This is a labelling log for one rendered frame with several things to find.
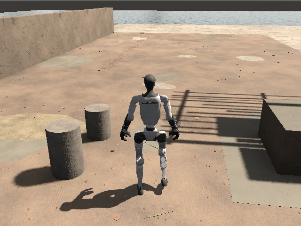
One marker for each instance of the left robot hand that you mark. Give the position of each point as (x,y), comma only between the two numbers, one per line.
(122,134)

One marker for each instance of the left robot forearm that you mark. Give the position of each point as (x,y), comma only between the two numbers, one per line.
(125,125)

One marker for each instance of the robot head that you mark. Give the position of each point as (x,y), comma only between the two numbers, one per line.
(149,81)

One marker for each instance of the robot left upper arm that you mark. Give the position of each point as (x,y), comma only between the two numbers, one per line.
(132,107)

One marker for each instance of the right robot hand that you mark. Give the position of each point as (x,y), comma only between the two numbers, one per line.
(174,133)

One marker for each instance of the right robot forearm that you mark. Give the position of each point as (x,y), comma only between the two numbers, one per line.
(173,124)

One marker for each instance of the robot right upper arm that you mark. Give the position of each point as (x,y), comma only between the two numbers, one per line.
(167,107)

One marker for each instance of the robot right foot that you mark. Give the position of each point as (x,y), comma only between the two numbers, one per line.
(164,182)

